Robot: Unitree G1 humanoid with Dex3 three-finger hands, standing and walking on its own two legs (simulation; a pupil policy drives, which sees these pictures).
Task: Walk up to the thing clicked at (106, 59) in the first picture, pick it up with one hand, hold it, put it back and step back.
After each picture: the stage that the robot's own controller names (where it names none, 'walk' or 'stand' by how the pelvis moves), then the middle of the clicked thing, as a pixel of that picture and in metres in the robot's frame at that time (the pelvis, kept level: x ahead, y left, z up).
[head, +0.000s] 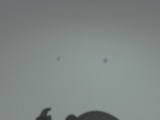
stand; (105, 60) +1.23 -0.34 -0.72
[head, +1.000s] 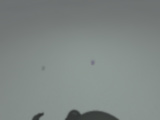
walk; (92, 61) +1.16 +0.02 -0.69
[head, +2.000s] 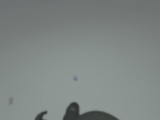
walk; (75, 77) +0.69 +0.26 -0.71
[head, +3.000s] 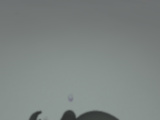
walk; (70, 97) +0.40 +0.18 -0.70
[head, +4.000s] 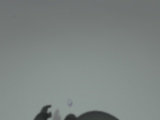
stand; (69, 102) +0.31 +0.22 -0.72
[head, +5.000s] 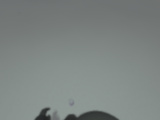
stand; (71, 102) +0.31 +0.19 -0.72
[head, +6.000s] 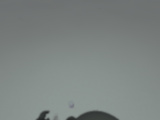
stand; (71, 104) +0.32 +0.21 -0.73
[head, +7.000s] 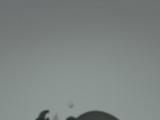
stand; (70, 104) +0.31 +0.22 -0.73
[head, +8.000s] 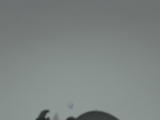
go down; (70, 105) +0.30 +0.22 -0.73
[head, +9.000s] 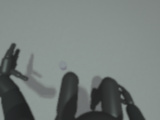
go down; (63, 66) +0.39 +0.22 -0.35
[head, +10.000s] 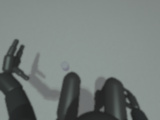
approach; (65, 66) +0.39 +0.22 -0.31
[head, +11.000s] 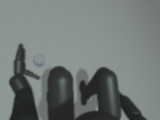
close in; (39, 61) +0.39 +0.26 -0.22
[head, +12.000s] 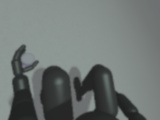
close; (28, 60) +0.38 +0.27 -0.22
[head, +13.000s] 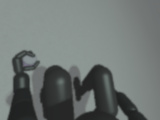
lift; (29, 60) +0.37 +0.27 -0.23
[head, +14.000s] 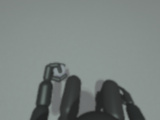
lift; (60, 72) +0.31 +0.21 -0.06
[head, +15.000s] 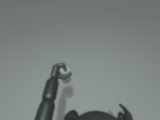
hold; (65, 74) +0.33 +0.17 +0.03
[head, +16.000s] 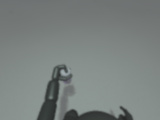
hold; (66, 76) +0.33 +0.17 +0.00
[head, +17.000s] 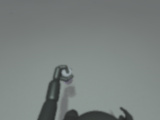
hold; (67, 76) +0.33 +0.16 +0.00
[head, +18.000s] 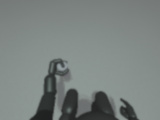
crouch; (63, 69) +0.37 +0.19 -0.06
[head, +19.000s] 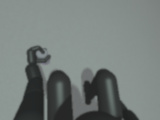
lower; (43, 57) +0.42 +0.25 -0.18
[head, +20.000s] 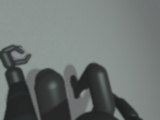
lower; (20, 56) +0.42 +0.27 -0.23
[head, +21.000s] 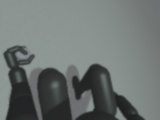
lower; (24, 56) +0.41 +0.28 -0.22
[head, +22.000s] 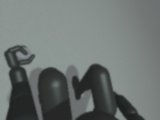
lower; (24, 56) +0.41 +0.27 -0.22
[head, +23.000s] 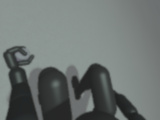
lower; (23, 57) +0.41 +0.28 -0.22
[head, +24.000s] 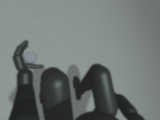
withdraw; (30, 59) +0.39 +0.25 -0.23
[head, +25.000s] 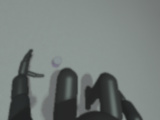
stand; (56, 62) +0.40 +0.22 -0.26
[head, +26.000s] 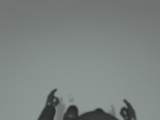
stand; (70, 98) +0.34 +0.17 -0.63
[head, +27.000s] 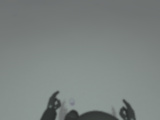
stand; (72, 101) +0.34 +0.18 -0.67
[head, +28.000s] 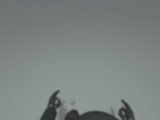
stand; (72, 101) +0.34 +0.17 -0.67
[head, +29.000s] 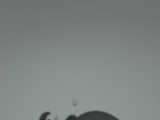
walk; (74, 102) +0.35 +0.18 -0.72
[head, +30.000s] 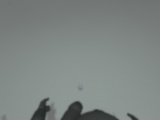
walk; (80, 87) +0.45 +0.09 -0.71
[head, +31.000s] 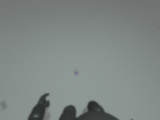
walk; (76, 71) +0.69 +0.11 -0.70
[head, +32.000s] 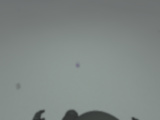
stand; (77, 64) +0.99 +0.22 -0.70
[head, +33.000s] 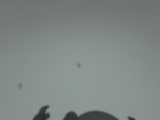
stand; (79, 64) +0.98 +0.19 -0.72
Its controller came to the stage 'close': yes
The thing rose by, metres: 0.71
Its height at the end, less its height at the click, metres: +0.00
